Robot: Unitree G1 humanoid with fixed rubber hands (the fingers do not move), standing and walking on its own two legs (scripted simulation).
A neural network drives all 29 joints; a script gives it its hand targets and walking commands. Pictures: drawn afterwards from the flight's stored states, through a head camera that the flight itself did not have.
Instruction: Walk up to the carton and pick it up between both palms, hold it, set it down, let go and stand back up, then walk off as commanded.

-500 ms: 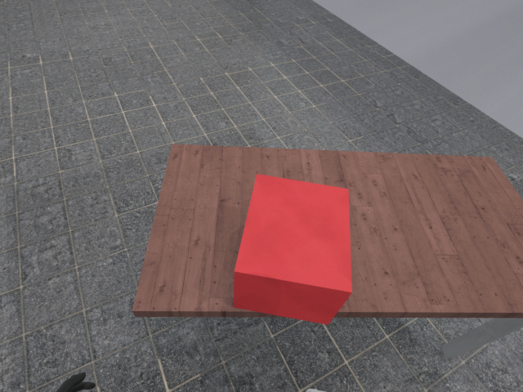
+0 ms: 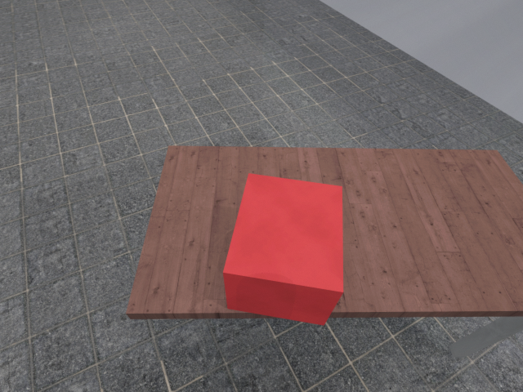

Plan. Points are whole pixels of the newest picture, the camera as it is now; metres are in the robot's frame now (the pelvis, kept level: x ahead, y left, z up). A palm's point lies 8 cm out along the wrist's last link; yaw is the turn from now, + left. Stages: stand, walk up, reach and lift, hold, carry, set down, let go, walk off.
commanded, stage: walk up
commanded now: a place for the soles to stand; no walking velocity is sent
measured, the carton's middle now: (285, 247) +0.42 -0.03 -0.11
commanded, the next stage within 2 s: reach and lift in 0.62 s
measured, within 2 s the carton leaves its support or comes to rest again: neither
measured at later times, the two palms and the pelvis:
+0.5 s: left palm out of the picture +0.09 +0.32 -0.11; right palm out of the picture +0.05 -0.33 -0.09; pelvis +0.00 +0.00 +0.00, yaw +0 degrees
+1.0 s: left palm (87, 354) +0.19 +0.29 -0.07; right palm out of the picture +0.15 -0.29 -0.10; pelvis +0.01 -0.01 -0.01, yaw +1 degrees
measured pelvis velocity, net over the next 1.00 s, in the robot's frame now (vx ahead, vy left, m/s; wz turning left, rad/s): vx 0.01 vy -0.01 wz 0.01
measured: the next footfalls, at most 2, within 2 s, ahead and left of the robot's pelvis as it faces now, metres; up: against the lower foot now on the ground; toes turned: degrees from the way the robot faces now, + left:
none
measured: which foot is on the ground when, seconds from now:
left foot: down 0.00-1.00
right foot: down 0.00-1.00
